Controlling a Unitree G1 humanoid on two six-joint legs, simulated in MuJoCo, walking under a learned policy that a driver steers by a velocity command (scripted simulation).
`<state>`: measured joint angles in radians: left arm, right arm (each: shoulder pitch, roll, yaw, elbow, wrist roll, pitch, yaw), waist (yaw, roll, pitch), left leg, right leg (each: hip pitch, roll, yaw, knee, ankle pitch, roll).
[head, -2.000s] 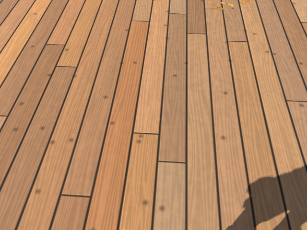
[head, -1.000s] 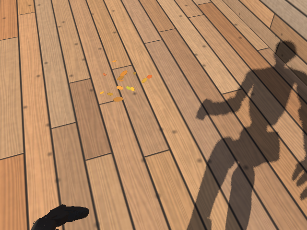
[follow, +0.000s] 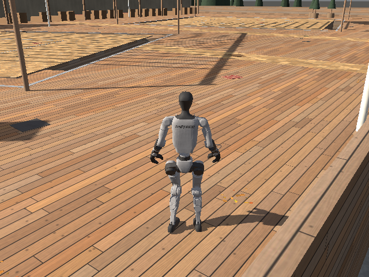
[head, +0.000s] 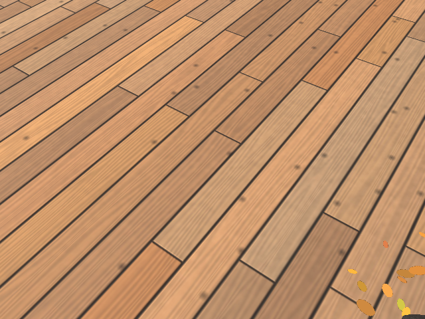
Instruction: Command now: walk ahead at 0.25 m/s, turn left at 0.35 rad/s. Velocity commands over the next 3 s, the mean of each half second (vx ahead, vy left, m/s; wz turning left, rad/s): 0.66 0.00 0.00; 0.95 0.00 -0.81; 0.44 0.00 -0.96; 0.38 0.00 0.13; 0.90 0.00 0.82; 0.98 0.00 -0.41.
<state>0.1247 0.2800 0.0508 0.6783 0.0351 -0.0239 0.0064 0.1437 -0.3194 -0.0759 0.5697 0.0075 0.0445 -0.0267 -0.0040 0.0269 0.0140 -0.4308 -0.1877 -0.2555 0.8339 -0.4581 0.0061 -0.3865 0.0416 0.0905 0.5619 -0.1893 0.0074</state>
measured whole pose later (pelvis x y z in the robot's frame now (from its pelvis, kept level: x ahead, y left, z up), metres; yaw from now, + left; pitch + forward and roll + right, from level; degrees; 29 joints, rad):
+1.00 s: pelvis +0.49 -0.12 +0.01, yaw -28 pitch +1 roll -1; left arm 0.42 0.33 0.07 0.80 0.01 -0.02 -0.01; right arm 0.15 -0.25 0.01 0.63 -0.07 -0.06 0.01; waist 0.03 0.00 0.03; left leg -0.64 0.16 -0.09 1.13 -0.32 -0.05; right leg -0.16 0.21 0.06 0.44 -0.28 -0.18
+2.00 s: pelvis +0.90 -0.36 +0.02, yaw -50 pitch +1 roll -1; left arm 0.34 0.30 0.08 0.77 0.05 -0.06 0.01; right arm 0.24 -0.30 -0.08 0.78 -0.03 0.05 0.09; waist 0.00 -0.01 -0.06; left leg -0.65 0.12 0.03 1.00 -0.15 -0.02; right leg -0.06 -0.08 -0.25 0.29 -0.24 0.02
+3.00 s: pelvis +1.67 -0.75 +0.00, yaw -39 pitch +3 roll +0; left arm 0.54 0.27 0.07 0.92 -0.01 -0.07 -0.02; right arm -0.11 -0.24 0.06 0.58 -0.05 -0.08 0.03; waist 0.17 0.00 0.03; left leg -0.63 0.06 -0.06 0.53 0.04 -0.02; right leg 0.10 0.13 0.25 0.26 -0.37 -0.12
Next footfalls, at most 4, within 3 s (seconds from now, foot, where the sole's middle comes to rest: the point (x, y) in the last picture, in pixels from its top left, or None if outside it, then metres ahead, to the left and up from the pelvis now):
0.34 left None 0.09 0.12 -0.76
0.78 right None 0.47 -0.15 -0.76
1.20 left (281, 200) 0.94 -0.21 -0.76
1.64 right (351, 236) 0.78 -0.43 -0.76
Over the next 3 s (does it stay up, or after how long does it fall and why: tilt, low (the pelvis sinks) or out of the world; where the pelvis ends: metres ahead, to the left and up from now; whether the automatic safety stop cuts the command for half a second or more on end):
stays up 1.67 -0.75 0.00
